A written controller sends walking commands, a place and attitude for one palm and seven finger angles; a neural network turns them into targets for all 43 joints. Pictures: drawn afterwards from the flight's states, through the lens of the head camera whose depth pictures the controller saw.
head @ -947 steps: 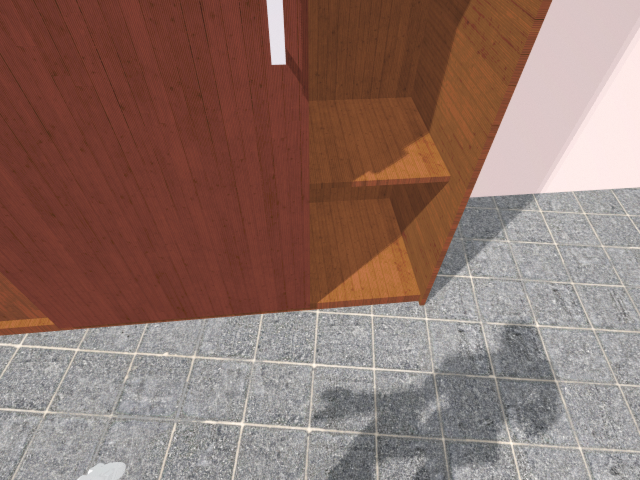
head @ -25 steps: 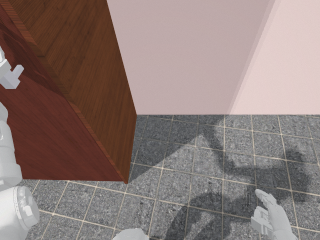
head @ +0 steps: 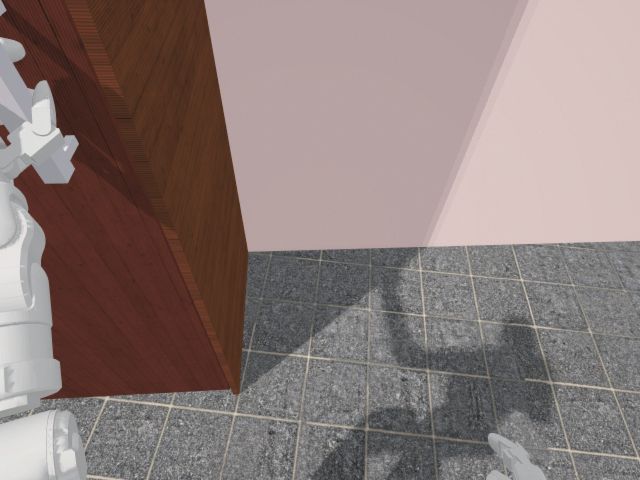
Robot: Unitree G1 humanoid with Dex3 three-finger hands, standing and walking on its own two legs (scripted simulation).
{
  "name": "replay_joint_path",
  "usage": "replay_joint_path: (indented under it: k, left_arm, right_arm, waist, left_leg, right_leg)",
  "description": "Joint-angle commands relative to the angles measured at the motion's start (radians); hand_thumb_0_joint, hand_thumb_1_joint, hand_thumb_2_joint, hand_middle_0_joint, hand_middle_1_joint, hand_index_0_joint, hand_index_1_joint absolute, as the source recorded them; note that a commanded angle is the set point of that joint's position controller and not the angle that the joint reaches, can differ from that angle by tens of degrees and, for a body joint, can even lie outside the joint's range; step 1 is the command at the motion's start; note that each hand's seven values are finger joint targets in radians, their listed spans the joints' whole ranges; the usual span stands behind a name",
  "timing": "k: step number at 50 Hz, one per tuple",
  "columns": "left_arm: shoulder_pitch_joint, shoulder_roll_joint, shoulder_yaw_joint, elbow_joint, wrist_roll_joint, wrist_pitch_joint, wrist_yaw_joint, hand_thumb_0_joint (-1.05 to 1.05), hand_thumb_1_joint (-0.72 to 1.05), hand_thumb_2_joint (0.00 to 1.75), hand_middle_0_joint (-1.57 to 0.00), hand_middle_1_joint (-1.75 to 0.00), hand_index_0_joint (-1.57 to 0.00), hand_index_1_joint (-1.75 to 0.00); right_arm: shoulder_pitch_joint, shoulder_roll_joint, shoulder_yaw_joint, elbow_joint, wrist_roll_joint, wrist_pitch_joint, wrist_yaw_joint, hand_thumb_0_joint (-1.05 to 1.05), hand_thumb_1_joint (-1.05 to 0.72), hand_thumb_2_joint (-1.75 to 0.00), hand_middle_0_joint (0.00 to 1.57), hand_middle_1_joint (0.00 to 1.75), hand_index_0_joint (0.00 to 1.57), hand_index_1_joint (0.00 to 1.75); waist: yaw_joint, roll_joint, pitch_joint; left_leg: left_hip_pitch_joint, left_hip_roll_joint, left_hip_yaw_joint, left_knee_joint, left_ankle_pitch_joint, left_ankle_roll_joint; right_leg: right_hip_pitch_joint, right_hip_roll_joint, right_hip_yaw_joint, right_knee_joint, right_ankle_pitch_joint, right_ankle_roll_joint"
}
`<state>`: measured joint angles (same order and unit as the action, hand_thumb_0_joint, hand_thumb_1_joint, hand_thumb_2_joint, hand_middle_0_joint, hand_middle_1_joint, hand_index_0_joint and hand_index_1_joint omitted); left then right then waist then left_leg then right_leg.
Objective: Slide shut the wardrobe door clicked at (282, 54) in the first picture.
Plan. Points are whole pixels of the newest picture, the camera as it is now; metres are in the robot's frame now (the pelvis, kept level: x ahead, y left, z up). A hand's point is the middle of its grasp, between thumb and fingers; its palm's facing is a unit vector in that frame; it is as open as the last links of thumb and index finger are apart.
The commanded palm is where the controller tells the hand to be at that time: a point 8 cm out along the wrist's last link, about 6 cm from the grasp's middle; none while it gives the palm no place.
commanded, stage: stop walking and hold the door there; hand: left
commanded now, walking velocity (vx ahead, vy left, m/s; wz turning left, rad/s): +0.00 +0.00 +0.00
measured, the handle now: (27, 97) +0.41 +0.33 +0.25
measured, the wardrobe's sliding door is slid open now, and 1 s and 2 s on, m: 0.00 0.00 0.00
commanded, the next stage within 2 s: none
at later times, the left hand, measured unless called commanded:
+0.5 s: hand (43, 127) +0.38 +0.30 +0.24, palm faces +0.42 -0.90 -0.08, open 6.6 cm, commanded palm +0.34 +0.32 +0.24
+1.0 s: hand (49, 127) +0.38 +0.30 +0.24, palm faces +0.49 -0.87 -0.08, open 6.7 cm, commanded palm +0.34 +0.32 +0.24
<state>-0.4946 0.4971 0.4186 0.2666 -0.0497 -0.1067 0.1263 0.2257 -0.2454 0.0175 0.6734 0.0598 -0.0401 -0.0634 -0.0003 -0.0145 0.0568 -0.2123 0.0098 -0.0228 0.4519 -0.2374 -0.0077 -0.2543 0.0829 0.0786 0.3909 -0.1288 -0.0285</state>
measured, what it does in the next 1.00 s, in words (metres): stands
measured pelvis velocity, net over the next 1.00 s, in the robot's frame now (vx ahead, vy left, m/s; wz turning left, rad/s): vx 0.02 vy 0.02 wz -0.01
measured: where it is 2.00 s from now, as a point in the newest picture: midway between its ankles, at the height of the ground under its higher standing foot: outside the picture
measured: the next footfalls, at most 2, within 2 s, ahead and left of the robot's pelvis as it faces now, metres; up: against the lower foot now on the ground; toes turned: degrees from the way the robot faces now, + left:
right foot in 1.76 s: -0.01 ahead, -0.01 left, +0.00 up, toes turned -1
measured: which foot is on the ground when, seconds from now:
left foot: down 0.00-1.00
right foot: down 0.00-1.00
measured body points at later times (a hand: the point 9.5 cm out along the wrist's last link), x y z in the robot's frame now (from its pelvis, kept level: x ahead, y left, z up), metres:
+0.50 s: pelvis +0.02 +0.05 +0.00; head +0.03 +0.06 +0.45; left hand +0.35 +0.35 +0.25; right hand +0.19 -0.17 -0.09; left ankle +0.00 +0.12 -0.74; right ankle +0.05 -0.09 -0.74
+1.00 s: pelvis +0.02 +0.02 +0.00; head +0.02 +0.02 +0.45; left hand +0.34 +0.34 +0.25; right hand +0.18 -0.22 -0.09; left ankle +0.00 +0.12 -0.74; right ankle +0.05 -0.09 -0.74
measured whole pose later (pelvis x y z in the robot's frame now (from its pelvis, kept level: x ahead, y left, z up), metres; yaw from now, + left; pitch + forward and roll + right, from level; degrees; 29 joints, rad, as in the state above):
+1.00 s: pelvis +0.02 +0.02 +0.00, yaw +0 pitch +0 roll -1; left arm -0.38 0.43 0.37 0.14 -0.10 -0.07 0.16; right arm 0.17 -0.23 0.03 0.66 0.05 0.00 -0.08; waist 0.00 0.01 0.00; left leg -0.18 -0.01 -0.01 0.45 -0.26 0.02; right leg -0.22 0.06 0.06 0.38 -0.15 -0.01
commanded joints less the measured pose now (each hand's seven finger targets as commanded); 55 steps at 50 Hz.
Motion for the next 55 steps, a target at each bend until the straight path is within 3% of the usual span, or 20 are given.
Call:
replay_joint_path:
  k: [1,2,5,10,12,16,20,22,24,29,37,43,48,49,55]
  left_arm:
    - [-0.392,0.287,0.013,-0.297,0.004,-0.108,-0.009,0.0,0.9,0.9,-0.45,-1.4,-0.45,-1.4]
    - [-0.393,0.249,-0.02,-0.307,-0.001,-0.109,-0.012,0.0,0.9,0.9,-0.45,-1.4,-0.45,-1.4]
    - [-0.405,0.243,-0.021,-0.325,-0.003,-0.112,-0.008,0.0,0.9,0.9,-0.45,-1.4,-0.45,-1.4]
    - [-0.405,0.148,-0.099,-0.355,-0.009,-0.107,-0.017,0.0,0.9,0.9,-0.45,-1.4,-0.45,-1.4]
    - [-0.401,0.144,-0.102,-0.37,-0.007,-0.104,-0.017,0.0,0.9,0.9,-0.45,-1.4,-0.45,-1.4]
    - [-0.392,0.079,-0.157,-0.425,-0.012,-0.099,-0.021,0.0,0.9,0.9,-0.45,-1.4,-0.45,-1.4]
    - [-0.345,0.097,-0.133,-0.456,-0.012,-0.09,-0.015,0.0,0.9,0.9,-0.45,-1.4,-0.45,-1.4]
    - [-0.328,0.081,-0.144,-0.478,-0.015,-0.09,-0.015,0.0,0.9,0.9,-0.45,-1.4,-0.45,-1.4]
    - [-0.305,0.106,-0.121,-0.48,-0.015,-0.087,-0.011,0.0,0.9,0.9,-0.45,-1.4,-0.45,-1.4]
    - [-0.281,0.101,-0.121,-0.506,-0.019,-0.087,-0.007,0.0,0.9,0.9,-0.45,-1.4,-0.45,-1.4]
    - [-0.261,0.143,-0.077,-0.489,-0.019,-0.089,0.003,0.0,0.9,0.9,-0.45,-1.4,-0.45,-1.4]
    - [-0.227,0.193,-0.031,-0.425,-0.022,-0.082,0.008,0.0,0.9,0.9,-0.45,-1.4,-0.45,-1.4]
    - [-0.26,0.162,-0.069,-0.44,-0.023,-0.087,0.004,0.0,0.9,0.9,-0.45,-1.4,-0.45,-1.4]
    - [-0.248,0.208,-0.023,-0.425,-0.019,-0.084,0.009,0.0,0.9,0.9,-0.45,-1.4,-0.45,-1.4]
    - [-0.247,0.209,-0.022,-0.369,-0.017,-0.082,0.008,0.0,0.9,0.9,-0.45,-1.4,-0.45,-1.4]
  right_arm:
    - [-0.118,-0.134,-0.038,-0.157,-0.011,-0.058,-0.012,0.0,-0.9,-0.9,0.2,0.3,0.2,0.3]
    - [-0.121,-0.131,-0.034,-0.156,-0.014,-0.058,-0.012,0.0,-0.9,-0.9,0.2,0.3,0.2,0.3]
    - [-0.128,-0.126,-0.028,-0.144,-0.023,-0.055,-0.015,0.0,-0.9,-0.9,0.2,0.3,0.2,0.3]
    - [-0.142,-0.109,-0.02,-0.136,-0.028,-0.049,-0.013,0.0,-0.9,-0.9,0.2,0.3,0.2,0.3]
    - [-0.14,-0.11,-0.021,-0.135,-0.029,-0.046,-0.012,0.0,-0.9,-0.9,0.2,0.3,0.2,0.3]
    - [-0.149,-0.102,-0.022,-0.137,-0.029,-0.042,-0.007,0.0,-0.9,-0.9,0.2,0.3,0.2,0.3]
    - [-0.154,-0.106,-0.026,-0.145,-0.026,-0.03,-0.006,0.0,-0.9,-0.9,0.2,0.3,0.2,0.3]
    - [-0.16,-0.102,-0.028,-0.15,-0.024,-0.027,-0.007,0.0,-0.9,-0.9,0.2,0.3,0.2,0.3]
    - [-0.158,-0.106,-0.027,-0.15,-0.021,-0.022,-0.009,0.0,-0.9,-0.9,0.2,0.3,0.2,0.3]
    - [-0.167,-0.103,-0.029,-0.158,-0.018,-0.013,-0.013,0.0,-0.9,-0.9,0.2,0.3,0.2,0.3]
    - [-0.166,-0.11,-0.032,-0.161,-0.016,-0.01,-0.02,0.0,-0.9,-0.9,0.2,0.3,0.2,0.3]
    - [-0.162,-0.117,-0.034,-0.154,-0.014,-0.003,-0.026,0.0,-0.9,-0.9,0.2,0.3,0.2,0.3]
    - [-0.163,-0.114,-0.031,-0.156,-0.013,-0.01,-0.028,0.0,-0.9,-0.9,0.2,0.3,0.2,0.3]
    - [-0.161,-0.118,-0.033,-0.157,-0.013,-0.011,-0.029,0.0,-0.9,-0.9,0.2,0.3,0.2,0.3]
    - [-0.155,-0.12,-0.032,-0.151,-0.014,-0.008,-0.03,0.0,-0.9,-0.9,0.2,0.3,0.2,0.3]
  waist:
    - [0.011,0.145,-0.33]
    - [0.009,0.131,-0.321]
    - [0.01,0.16,-0.317]
    - [0.007,0.163,-0.307]
    - [0.007,0.158,-0.316]
    - [0.003,0.159,-0.342]
    - [0.0,0.126,-0.362]
    - [-0.003,0.128,-0.376]
    - [-0.004,0.145,-0.373]
    - [-0.005,0.147,-0.378]
    - [-0.005,0.129,-0.389]
    - [-0.005,0.113,-0.364]
    - [-0.006,0.129,-0.372]
    - [-0.001,0.118,-0.373]
    - [-0.001,0.107,-0.348]
  left_leg:
    - [0.031,0.136,-0.096,-0.09,0.181,0.071]
    - [0.029,0.137,-0.104,-0.101,0.167,0.068]
    - [0.057,0.155,-0.12,-0.111,0.199,0.066]
    - [0.101,0.165,-0.112,-0.116,0.235,0.046]
    - [0.105,0.159,-0.106,-0.102,0.278,0.036]
    - [0.177,0.16,-0.09,-0.073,0.42,0.011]
    - [0.173,0.143,-0.067,-0.036,0.487,-0.006]
    - [0.184,0.137,-0.054,-0.025,0.509,-0.011]
    - [0.168,0.134,-0.057,-0.023,0.519,-0.014]
    - [0.167,0.127,-0.048,-0.024,0.481,-0.007]
    - [0.14,0.116,-0.043,-0.021,0.455,0.004]
    - [0.091,0.106,-0.04,-0.042,0.337,0.02]
    - [0.117,0.109,-0.042,-0.046,0.362,0.023]
    - [0.122,0.112,-0.037,-0.04,0.37,0.024]
    - [0.077,0.101,-0.035,-0.057,0.278,0.025]
  right_leg:
    - [0.176,-0.096,0.039,0.021,0.056,0.027]
    - [0.166,-0.093,0.033,0.025,0.049,0.026]
    - [0.124,-0.087,0.011,0.04,0.048,0.024]
    - [0.07,-0.081,-0.014,0.055,0.039,0.025]
    - [0.074,-0.082,-0.015,0.056,0.05,0.023]
    - [0.051,-0.083,-0.025,0.061,0.069,0.021]
    - [0.099,-0.099,-0.02,0.05,0.178,0.013]
    - [0.113,-0.105,-0.019,0.048,0.221,0.011]
    - [0.126,-0.11,-0.015,0.049,0.247,0.008]
    - [0.139,-0.117,-0.008,0.038,0.267,0.009]
    - [0.183,-0.127,0.008,0.025,0.318,0.004]
    - [0.199,-0.134,0.024,0.0,0.271,0.009]
    - [0.189,-0.13,0.014,-0.001,0.27,0.011]
    - [0.186,-0.129,0.02,-0.003,0.283,0.011]
    - [0.189,-0.135,0.031,-0.022,0.226,0.012]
